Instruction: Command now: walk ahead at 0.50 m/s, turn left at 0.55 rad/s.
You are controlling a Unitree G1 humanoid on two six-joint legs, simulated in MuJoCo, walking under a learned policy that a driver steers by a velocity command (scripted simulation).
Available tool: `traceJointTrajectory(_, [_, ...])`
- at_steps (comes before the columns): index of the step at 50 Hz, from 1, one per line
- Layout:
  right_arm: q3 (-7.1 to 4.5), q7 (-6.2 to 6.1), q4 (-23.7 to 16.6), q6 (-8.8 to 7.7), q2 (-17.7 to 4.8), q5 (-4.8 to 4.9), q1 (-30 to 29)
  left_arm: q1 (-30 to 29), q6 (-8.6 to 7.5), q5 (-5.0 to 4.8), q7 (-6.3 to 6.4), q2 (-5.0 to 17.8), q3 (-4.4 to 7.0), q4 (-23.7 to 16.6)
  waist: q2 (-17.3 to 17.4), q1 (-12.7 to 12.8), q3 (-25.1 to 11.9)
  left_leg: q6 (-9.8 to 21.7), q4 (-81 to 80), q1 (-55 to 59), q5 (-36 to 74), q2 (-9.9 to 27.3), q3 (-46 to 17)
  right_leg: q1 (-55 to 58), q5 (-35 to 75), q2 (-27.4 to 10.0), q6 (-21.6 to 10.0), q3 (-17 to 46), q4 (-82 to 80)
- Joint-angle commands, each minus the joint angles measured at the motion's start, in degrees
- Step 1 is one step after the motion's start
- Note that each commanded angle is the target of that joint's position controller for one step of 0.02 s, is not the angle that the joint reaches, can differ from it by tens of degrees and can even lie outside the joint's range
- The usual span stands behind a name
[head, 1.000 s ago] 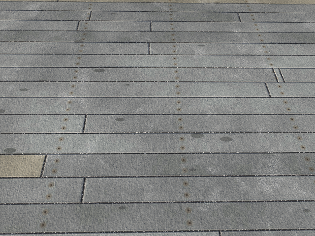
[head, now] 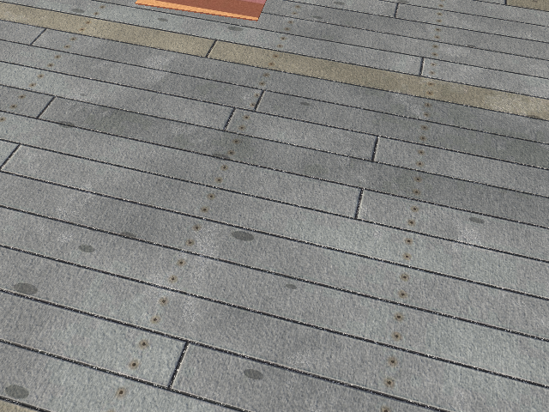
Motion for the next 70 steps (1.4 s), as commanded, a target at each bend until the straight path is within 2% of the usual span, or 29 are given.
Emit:
traceJointTrajectory(1, [-6.26,-1.63,1.47,-0.13,-20.05,0.63,19.09,2.32,-2.31,2.24,-0.61,0.70,-1.08,-7.92,15.38,-4.37,-16.98,17.00,-10.54,49.81,-10.15,15.28,-41.25,-41.55,-4.52,5.56,-0.50,9.11,47.35])
traceJointTrajectory(2, [-4.70,-1.26,-0.13,-0.96,-15.20,-0.09,20.93,-4.21,-4.88,-0.22,-1.50,5.12,-0.58,-8.85,7.92,-8.59,-21.82,17.53,-18.24,52.34,-14.78,18.04,-50.91,-48.11,-6.53,5.80,-1.83,21.51,52.26])
traceJointTrajectory(3, [-3.83,-1.17,0.14,-1.78,-12.21,-0.57,18.88,-9.32,-6.21,-2.19,-1.94,7.34,0.03,-10.48,5.35,-9.00,-14.16,14.65,-19.10,47.54,-9.99,16.80,-42.92,-52.46,-1.09,3.08,-3.48,21.77,50.80])
traceJointTrajectory(4, [-3.32,-1.22,-0.42,-2.26,-10.51,-0.35,15.22,-9.77,-6.84,-1.45,-1.64,6.80,-0.12,-10.24,0.84,-6.45,-9.90,12.63,-18.68,39.32,-4.26,14.32,-35.87,-50.23,3.89,0.42,-4.23,21.82,45.87])
traceJointTrajectory(6, [-2.18,-1.64,-2.40,-2.44,-7.30,-1.07,9.04,-8.18,-6.02,0.63,-1.24,7.80,0.78,-9.19,0.59,-2.11,-6.36,10.77,-20.25,26.32,6.11,10.74,-27.38,-41.88,8.56,-2.37,-3.46,22.26,38.25])
traceJointTrajectory(9, [-2.19,-2.62,-2.56,-2.68,-8.32,-0.91,9.32,-7.58,-3.97,1.37,-1.25,5.86,0.59,-9.24,0.57,-0.71,-4.79,10.66,-22.60,19.75,13.89,9.23,-21.68,-39.07,12.38,-2.53,-0.86,20.38,30.45])
traceJointTrajectory(14, [-2.13,-3.75,-0.56,-2.53,-9.07,-0.75,13.56,-16.87,-3.85,1.26,-1.96,2.92,-0.88,-11.56,2.75,-4.61,-2.12,6.37,-23.51,16.51,12.05,4.84,-13.47,-36.00,32.60,0.00,0.31,18.13,9.40])
traceJointTrajectory(21, [-2.20,-3.87,3.04,-1.89,-9.61,-0.58,18.83,-22.63,-5.01,0.51,-3.63,5.41,-0.78,-14.18,4.21,-6.51,0.58,4.96,-18.75,29.43,11.43,11.28,-18.36,-39.37,29.75,1.66,-3.73,18.80,-0.42])
traceJointTrajectory(23, [-2.42,-4.12,3.05,-1.37,-10.32,-0.67,17.80,-18.49,-5.31,0.49,-3.77,6.82,-0.21,-13.31,5.63,-3.92,-1.24,3.64,-14.21,31.83,23.01,11.43,-18.13,-34.16,24.82,3.28,-5.69,17.25,-1.30])
traceJointTrajectory(24, [-2.21,-4.12,2.72,-1.14,-10.08,-0.70,16.65,-12.33,-5.43,0.66,-3.59,8.28,0.65,-11.46,5.31,-0.51,-5.04,2.52,-7.50,31.27,32.20,9.12,-16.20,-25.47,25.66,4.99,-7.27,15.52,-2.70])
traceJointTrajectory(25, [-1.39,-4.04,1.84,-1.07,-8.48,-1.11,15.84,-3.18,-5.46,1.32,-3.34,10.65,1.52,-9.42,3.66,3.56,-12.54,0.82,4.40,25.14,30.06,6.17,-13.86,-10.48,28.18,0.82,-10.23,19.33,0.01])
traceJointTrajectory(26, [-0.08,-3.80,1.11,-1.78,-4.39,-1.34,22.24,5.02,-5.25,1.96,-3.14,15.36,2.76,-8.22,-7.61,3.24,-22.20,-3.38,25.52,5.63,9.71,-1.63,-10.31,12.30,23.49,-12.12,-18.27,39.97,0.31])
traceJointTrajectory(27, [0.43,-3.55,1.86,-2.56,-3.68,-0.34,23.86,7.97,-4.67,0.56,-3.60,12.79,2.27,-6.10,-17.92,3.57,-25.44,-5.07,37.59,-7.63,-24.66,-6.42,-11.91,19.33,10.73,-18.01,-22.49,59.54,-9.45])
traceJointTrajectory(28, [-0.63,-3.33,0.82,-3.17,-8.77,0.63,18.69,4.53,-4.48,-0.49,-3.57,9.19,1.03,-6.78,-11.18,4.43,-16.43,-4.35,41.91,-14.08,-23.18,-2.61,-14.22,13.59,1.24,-16.34,-19.49,56.08,-11.71])
traceJointTrajectory(30, [-0.68,-3.31,-1.36,-3.57,-8.63,-0.19,9.92,-3.38,-3.78,0.88,-3.33,6.18,-0.19,-8.24,-2.69,2.09,-4.07,-3.76,36.46,-13.37,-14.06,2.78,-9.97,-3.86,8.36,-11.44,-15.83,42.08,-15.01])
traceJointTrajectory(34, [-0.65,-3.44,-0.45,-2.42,-5.53,-0.74,13.33,-5.21,-4.41,1.17,-3.18,5.58,-0.69,-7.72,-5.66,-2.12,-3.16,-5.13,27.18,-6.24,-8.86,6.39,-8.74,-13.63,21.92,-7.89,-16.22,32.47,-19.25])
traceJointTrajectory(41, [0.69,-2.82,-3.79,-3.01,-3.00,-1.03,0.49,-0.06,-3.60,0.04,-1.85,8.77,0.02,-5.18,-3.86,1.44,-0.84,-7.27,2.99,-5.93,11.56,5.00,-5.23,-12.66,31.33,-4.63,-14.02,21.65,-21.37])
traceJointTrajectory(46, [0.90,-1.35,-6.52,-3.64,-3.60,-0.33,-6.86,5.05,-2.14,-0.37,-1.67,9.33,0.15,-2.56,-4.27,3.46,1.19,-5.86,-4.55,-7.26,10.49,3.14,-4.86,-4.12,32.43,-8.32,-13.49,22.62,-18.10])
traceJointTrajectory(49, [0.14,-0.78,-6.35,-4.01,-5.84,-0.47,-3.96,4.13,-1.19,-0.44,-1.23,10.75,0.67,-2.21,-5.75,0.32,-0.97,-3.45,-6.90,-1.57,4.10,1.29,-3.87,0.05,44.32,-9.82,-11.90,22.67,-12.10])
traceJointTrajectory(51, [-2.13,-1.43,-2.05,-4.01,-10.30,-0.97,10.82,2.49,-0.79,-0.14,-0.98,9.61,0.11,-2.90,-4.72,-7.19,-10.57,0.00,-7.53,20.94,6.32,0.52,-2.95,-5.82,53.73,-5.43,-9.11,18.88,5.10])
traceJointTrajectory(52, [-3.22,-2.13,-0.37,-3.63,-14.76,-1.61,21.17,3.16,-1.03,1.63,-0.87,6.33,-1.25,-4.56,3.61,-10.10,-19.71,3.88,-5.21,38.53,8.83,12.57,-16.95,-18.45,33.99,-1.20,-6.98,16.04,24.20])
traceJointTrajectory(53, [-3.34,-1.60,0.77,-3.45,-16.78,-1.44,21.38,10.49,-2.42,0.69,-1.55,0.56,-2.84,-4.58,18.14,-5.47,-25.44,12.88,-12.84,53.33,-3.16,22.51,-43.22,-39.48,-5.08,8.39,-4.57,19.19,40.42])
traceJointTrajectory(54, [-1.96,-1.60,0.18,-3.33,-11.00,-0.73,20.37,5.83,-3.47,-0.62,-1.98,7.42,-1.38,-4.15,10.53,-7.98,-21.09,10.70,-15.86,50.56,-11.08,20.45,-42.66,-46.05,-5.81,4.82,-5.15,24.36,45.50])
traceJointTrajectory(55, [-1.26,-1.90,-0.39,-3.40,-9.07,-0.88,16.18,0.46,-4.06,-1.80,-2.25,9.23,-0.80,-5.80,7.35,-7.67,-12.85,8.23,-17.21,42.70,-8.93,18.87,-33.51,-48.62,-0.36,2.32,-5.77,23.31,45.19])
traceJointTrajectory(56, [-0.90,-1.94,-0.81,-3.48,-8.21,-1.35,12.47,-1.90,-4.06,-1.62,-1.98,8.38,-0.87,-5.98,2.45,-5.90,-8.73,6.92,-18.99,34.64,-3.50,16.82,-27.51,-46.33,4.72,-0.29,-5.46,22.11,42.65])
traceJointTrajectory(58, [-0.26,-1.81,-0.70,-4.11,-5.73,-2.24,8.63,-1.12,-2.80,-0.82,-1.81,7.02,-0.47,-5.53,3.56,-2.54,-5.06,5.72,-22.91,24.92,2.60,14.03,-19.61,-41.00,10.04,-3.00,-4.68,22.77,38.11])
traceJointTrajectory(62, [-0.82,-2.14,1.40,-5.37,-6.80,-2.33,8.65,-1.79,-0.53,-0.71,-1.42,4.14,-0.64,-6.15,2.90,-1.08,-2.00,5.89,-27.75,19.92,7.98,13.62,-10.80,-42.19,16.13,-3.39,-2.94,23.90,33.02])
traceJointTrajectory(67, [-0.87,-3.74,2.53,-4.65,-8.26,-2.47,7.52,-8.93,-1.20,0.65,-2.52,2.39,-1.12,-9.21,2.45,-2.29,-0.04,2.38,-25.68,18.04,26.66,9.31,3.15,-37.63,32.63,-0.45,-2.21,18.58,14.05])
traceJointTrajectory(70, [-1.17,-4.76,3.96,-3.36,-9.65,-1.68,10.41,-13.05,-1.05,0.72,-3.82,2.06,-1.30,-12.07,2.54,-4.10,-1.27,1.80,-22.43,23.57,30.14,11.14,4.46,-36.44,34.73,0.94,-2.76,16.26,8.13])
Velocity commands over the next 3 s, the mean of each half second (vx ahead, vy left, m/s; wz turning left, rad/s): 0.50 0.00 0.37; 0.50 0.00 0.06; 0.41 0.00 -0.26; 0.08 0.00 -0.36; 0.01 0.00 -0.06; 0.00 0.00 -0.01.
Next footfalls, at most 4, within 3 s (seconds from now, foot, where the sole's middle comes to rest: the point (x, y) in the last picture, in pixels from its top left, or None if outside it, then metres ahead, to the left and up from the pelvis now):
0.50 right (325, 396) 0.49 -0.08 -0.75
1.02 left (212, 296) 0.74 0.21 -0.75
1.52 right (286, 213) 1.03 0.02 -0.75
1.98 left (205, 211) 1.03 0.26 -0.75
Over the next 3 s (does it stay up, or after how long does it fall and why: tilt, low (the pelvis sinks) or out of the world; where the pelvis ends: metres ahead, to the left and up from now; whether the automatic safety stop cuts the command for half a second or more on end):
stays up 0.99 0.16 0.02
